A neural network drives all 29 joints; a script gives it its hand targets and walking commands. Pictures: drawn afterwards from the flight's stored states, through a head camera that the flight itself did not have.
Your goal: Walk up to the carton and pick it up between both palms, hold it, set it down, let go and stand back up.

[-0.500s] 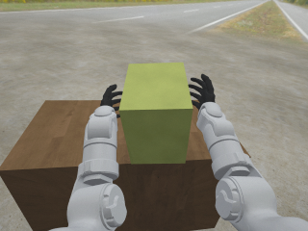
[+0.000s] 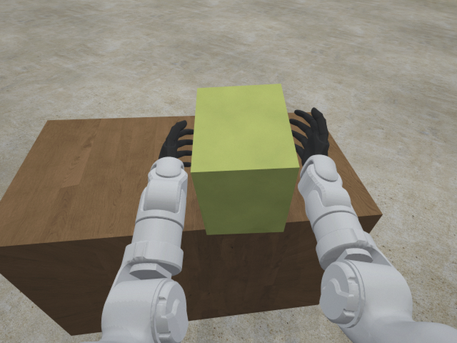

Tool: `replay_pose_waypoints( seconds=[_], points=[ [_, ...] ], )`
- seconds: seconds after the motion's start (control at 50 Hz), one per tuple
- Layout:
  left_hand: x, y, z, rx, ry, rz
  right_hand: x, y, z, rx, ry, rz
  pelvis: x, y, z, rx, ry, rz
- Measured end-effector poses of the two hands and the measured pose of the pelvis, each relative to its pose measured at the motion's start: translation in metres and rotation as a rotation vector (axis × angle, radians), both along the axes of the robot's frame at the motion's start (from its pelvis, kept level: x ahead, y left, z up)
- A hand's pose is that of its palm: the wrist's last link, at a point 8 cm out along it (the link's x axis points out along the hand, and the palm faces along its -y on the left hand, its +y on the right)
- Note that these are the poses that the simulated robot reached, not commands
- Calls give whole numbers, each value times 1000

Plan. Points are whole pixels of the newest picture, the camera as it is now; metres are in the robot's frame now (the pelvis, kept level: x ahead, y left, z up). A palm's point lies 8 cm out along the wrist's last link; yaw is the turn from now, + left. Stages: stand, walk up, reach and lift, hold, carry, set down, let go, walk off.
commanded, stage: set down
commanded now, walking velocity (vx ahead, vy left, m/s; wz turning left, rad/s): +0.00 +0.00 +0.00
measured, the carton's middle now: (242, 162) +0.45 -0.03 +0.09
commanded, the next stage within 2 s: none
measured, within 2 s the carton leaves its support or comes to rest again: rests again in 1.74 s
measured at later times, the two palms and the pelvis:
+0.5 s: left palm (159, 164) +0.40 +0.13 +0.13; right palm (300, 148) +0.41 -0.12 +0.16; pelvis +0.01 +0.00 +0.00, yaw +0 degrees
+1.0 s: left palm (170, 167) +0.40 +0.11 +0.12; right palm (311, 172) +0.39 -0.15 +0.12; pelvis -0.01 +0.00 +0.00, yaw +0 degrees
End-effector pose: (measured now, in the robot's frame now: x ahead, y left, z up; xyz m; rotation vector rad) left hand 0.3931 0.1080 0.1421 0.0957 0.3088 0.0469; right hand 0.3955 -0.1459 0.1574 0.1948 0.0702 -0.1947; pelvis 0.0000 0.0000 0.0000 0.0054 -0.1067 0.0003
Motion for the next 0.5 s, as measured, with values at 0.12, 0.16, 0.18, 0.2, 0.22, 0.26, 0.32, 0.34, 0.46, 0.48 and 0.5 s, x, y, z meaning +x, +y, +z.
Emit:
replay_pose_waypoints(
  seconds=[0.12, 0.16, 0.18, 0.2, 0.22, 0.26, 0.32, 0.34, 0.46, 0.48, 0.5],
  points=[
    [15, -2, -9, 50, -13, -6, 18, -2, -5, -48, -3, 21, 15, -9, 1, 8, 20, -1],
    [17, 1, -10, 57, -18, -3, 22, 1, -4, -73, -5, 29, 19, -10, 2, 10, 24, -1],
    [18, 2, -10, 59, -20, -2, 23, 3, -4, -83, -6, 31, 20, -11, 2, 11, 26, -1],
    [19, 4, -11, 60, -22, -1, 25, 4, -4, -92, -6, 34, 21, -11, 3, 11, 27, -1],
    [20, 5, -11, 59, -23, 0, 26, 5, -3, -98, -7, 35, 22, -11, 3, 11, 28, -1],
    [21, 7, -12, 59, -23, 0, 27, 7, -3, -105, -5, 36, 23, -10, 3, 9, 29, 0],
    [20, 10, -12, 56, -24, 0, 27, 11, -3, -109, -6, 35, 22, -8, 2, 6, 29, 0],
    [20, 11, -12, 56, -25, 0, 26, 12, -3, -110, -7, 36, 22, -6, 2, 5, 28, 0],
    [11, 19, -11, 21, -36, 9, 17, 20, 1, -118, -19, 35, 14, 0, 1, -3, 18, 0],
    [8, 20, -10, 10, -38, 12, 15, 21, 2, -121, -22, 35, 13, 1, 1, -4, 16, 0],
    [6, 20, -10, -3, -41, 15, 12, 21, 4, -123, -25, 35, 11, 1, 1, -5, 13, 0]
  ],
)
